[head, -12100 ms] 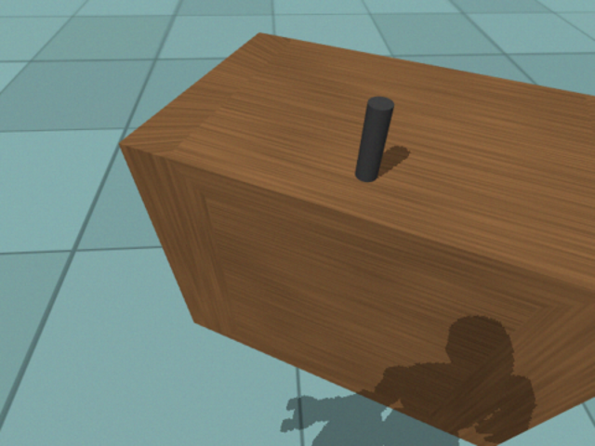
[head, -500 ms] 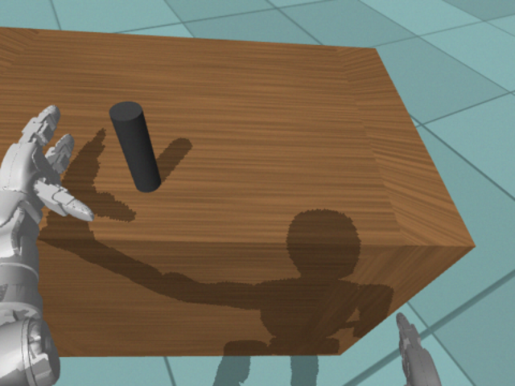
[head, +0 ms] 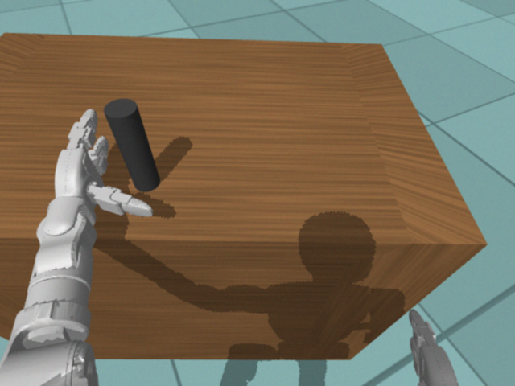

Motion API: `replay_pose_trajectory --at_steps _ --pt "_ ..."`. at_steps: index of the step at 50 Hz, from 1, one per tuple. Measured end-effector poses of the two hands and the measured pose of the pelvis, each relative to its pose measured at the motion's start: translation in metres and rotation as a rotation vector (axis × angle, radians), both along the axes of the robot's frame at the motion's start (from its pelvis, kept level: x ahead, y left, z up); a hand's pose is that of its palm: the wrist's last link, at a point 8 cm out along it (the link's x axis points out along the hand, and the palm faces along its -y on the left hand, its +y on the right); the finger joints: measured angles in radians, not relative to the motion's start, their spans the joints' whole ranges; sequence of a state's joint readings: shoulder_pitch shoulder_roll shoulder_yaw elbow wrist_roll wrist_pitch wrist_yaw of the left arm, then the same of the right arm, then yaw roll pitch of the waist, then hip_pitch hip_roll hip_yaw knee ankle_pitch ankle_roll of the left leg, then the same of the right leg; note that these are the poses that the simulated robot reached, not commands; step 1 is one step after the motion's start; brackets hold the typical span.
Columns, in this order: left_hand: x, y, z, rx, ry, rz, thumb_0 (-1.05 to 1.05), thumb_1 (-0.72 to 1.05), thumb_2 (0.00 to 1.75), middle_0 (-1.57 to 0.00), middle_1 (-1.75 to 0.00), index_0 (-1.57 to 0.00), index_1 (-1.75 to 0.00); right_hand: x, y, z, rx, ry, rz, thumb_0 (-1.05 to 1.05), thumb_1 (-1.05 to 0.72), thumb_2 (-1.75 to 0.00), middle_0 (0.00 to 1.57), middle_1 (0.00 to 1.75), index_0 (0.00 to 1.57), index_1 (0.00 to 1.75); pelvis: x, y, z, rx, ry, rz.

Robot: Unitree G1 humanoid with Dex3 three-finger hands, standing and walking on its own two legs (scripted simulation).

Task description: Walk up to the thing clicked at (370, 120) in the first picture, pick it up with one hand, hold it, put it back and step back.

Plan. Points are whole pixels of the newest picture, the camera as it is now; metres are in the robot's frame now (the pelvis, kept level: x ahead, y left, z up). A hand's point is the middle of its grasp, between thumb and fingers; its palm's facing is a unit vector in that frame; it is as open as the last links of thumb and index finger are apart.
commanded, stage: close in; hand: left
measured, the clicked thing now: (135, 149) +0.46 +0.17 +0.14
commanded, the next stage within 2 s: close in 0.10 s
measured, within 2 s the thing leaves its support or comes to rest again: leaves its support in 1.34 s
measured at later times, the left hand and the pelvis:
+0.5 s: hand (141, 167) +0.44 +0.16 +0.11, palm faces +0.11 -0.99 +0.01, open 15.2 cm; pelvis -0.01 +0.00 +0.00, yaw +0 degrees
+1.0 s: hand (141, 157) +0.46 +0.17 +0.11, palm faces +0.12 -0.99 +0.00, open 6.7 cm; pelvis -0.01 +0.00 -0.01, yaw -1 degrees
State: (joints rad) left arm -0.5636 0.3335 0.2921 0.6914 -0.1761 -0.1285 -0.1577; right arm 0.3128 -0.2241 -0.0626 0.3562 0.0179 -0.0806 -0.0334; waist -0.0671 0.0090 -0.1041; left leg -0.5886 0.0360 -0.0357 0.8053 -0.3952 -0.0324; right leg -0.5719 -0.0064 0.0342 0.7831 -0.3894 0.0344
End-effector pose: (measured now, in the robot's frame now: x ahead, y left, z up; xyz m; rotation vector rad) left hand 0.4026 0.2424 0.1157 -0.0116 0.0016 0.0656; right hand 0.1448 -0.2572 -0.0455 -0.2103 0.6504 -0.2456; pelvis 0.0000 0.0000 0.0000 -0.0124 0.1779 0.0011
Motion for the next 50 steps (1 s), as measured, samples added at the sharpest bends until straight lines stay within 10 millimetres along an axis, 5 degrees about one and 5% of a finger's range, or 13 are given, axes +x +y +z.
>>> replay_pose_trajectory --at_steps 15,30,50 --pt "0.005 -0.028 0.0 -0.002 0.002 0.005 -0.02 -0.49 0.06 -0.1 -0.06 -0.12 -0.06 -0.012 -0.002 0.005 0.003 -0.01 -0.017 -0.02 0.53 -0.05 0.05 0.06 0.06 0.05 -0.004 0.0 -0.002 0.003 -0.012 -0.008" --pt "0.013 -0.025 -0.003 0.005 0.016 0.048 -0.02 -0.44 0.24 -0.56 -0.41 -0.58 -0.4 -0.025 -0.007 0.006 -0.025 0.003 -0.033 -0.01 0.51 -0.05 0.05 0.05 0.06 0.05 -0.014 0.0 -0.005 0.004 0.0 -0.01" --pt "0.033 -0.022 -0.004 0.006 0.013 0.05 -0.01 -0.03 0.75 -1.09 -0.95 -1.09 -0.95 -0.029 -0.003 -0.003 -0.016 0.039 -0.039 -0.01 0.5 -0.05 0.05 0.05 0.06 0.05 -0.013 0.002 -0.008 0.002 0.039 -0.017"
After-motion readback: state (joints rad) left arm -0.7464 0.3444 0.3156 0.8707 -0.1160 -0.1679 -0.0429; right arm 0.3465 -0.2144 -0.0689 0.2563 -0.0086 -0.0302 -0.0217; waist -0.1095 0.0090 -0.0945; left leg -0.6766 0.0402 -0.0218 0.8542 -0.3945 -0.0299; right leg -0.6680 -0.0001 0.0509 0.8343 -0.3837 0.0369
